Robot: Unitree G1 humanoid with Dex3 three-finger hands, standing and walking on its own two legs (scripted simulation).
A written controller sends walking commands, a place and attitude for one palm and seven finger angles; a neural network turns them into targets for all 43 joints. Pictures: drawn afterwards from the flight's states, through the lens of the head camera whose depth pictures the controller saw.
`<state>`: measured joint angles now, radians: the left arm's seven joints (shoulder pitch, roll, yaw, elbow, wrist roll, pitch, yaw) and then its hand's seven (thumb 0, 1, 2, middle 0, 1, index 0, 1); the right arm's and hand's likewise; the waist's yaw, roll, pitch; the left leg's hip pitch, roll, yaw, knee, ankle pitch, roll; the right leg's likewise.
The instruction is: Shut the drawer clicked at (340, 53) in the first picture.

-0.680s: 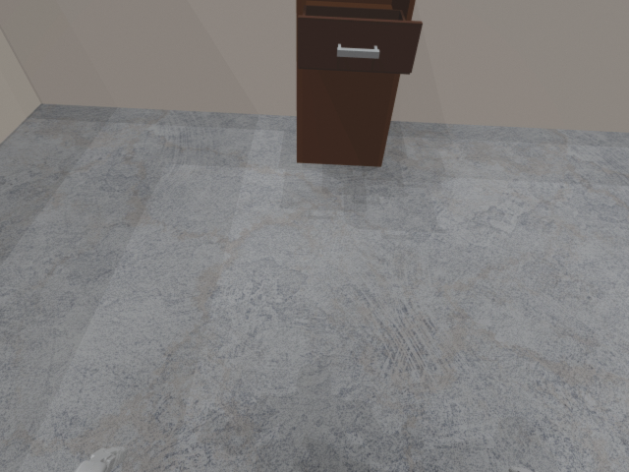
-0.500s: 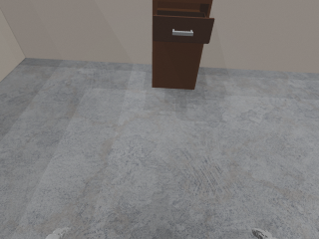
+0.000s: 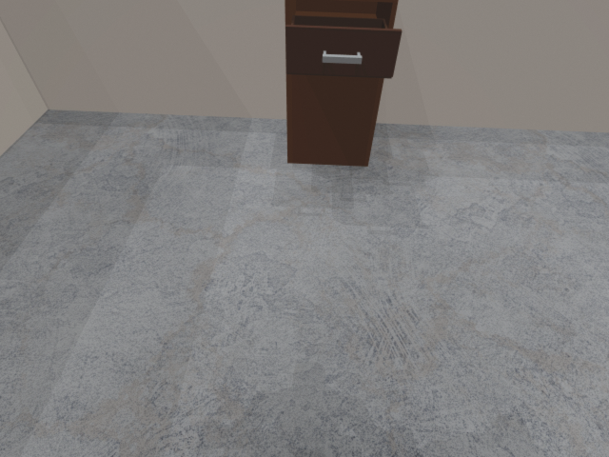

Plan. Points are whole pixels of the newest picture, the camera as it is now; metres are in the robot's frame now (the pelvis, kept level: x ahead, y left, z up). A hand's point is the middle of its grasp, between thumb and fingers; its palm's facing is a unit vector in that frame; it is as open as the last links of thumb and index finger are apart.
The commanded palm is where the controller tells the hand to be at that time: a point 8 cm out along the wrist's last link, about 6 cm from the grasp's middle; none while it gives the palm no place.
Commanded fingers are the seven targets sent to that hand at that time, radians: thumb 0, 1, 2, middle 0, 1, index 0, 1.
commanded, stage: stand and wait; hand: left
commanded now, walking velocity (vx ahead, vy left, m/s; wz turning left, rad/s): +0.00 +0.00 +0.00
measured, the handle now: (341, 56) +1.37 -0.05 -0.05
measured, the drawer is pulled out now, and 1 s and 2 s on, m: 0.30 0.30 0.30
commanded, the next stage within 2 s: look at it before walking up in 0.38 s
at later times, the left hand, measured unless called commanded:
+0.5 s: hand out of the picture +0.07 +0.24 -0.16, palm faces -0.03 -0.94 -0.33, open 7.4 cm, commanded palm none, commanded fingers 0.00 0.90 0.90 -0.20 -0.30 -0.20 -0.30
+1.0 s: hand out of the picture +0.08 +0.24 -0.15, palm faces -0.02 -0.94 -0.33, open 7.4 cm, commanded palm none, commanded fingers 0.00 0.90 0.90 -0.20 -0.30 -0.20 -0.30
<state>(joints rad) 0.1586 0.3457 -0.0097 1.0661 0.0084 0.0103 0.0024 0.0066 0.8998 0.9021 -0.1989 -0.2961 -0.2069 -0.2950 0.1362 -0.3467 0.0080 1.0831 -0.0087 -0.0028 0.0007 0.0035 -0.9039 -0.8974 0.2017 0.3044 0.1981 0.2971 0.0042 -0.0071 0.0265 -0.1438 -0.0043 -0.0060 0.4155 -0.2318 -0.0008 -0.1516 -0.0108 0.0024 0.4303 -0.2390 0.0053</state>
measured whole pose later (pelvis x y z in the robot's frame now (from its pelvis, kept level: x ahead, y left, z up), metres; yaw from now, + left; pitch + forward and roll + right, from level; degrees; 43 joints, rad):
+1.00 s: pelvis +0.01 -0.01 +0.00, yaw +0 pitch -1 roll +0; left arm 0.13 0.34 -0.01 1.08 0.01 0.00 0.00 0.01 0.90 0.90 -0.20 -0.30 -0.21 -0.29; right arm 0.11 -0.34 0.01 1.10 -0.01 -0.01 0.00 0.00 -0.90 -0.90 0.20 0.30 0.20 0.30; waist 0.01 -0.01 0.03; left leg -0.13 0.01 -0.01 0.37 -0.22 -0.02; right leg -0.14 0.00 0.00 0.39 -0.22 -0.01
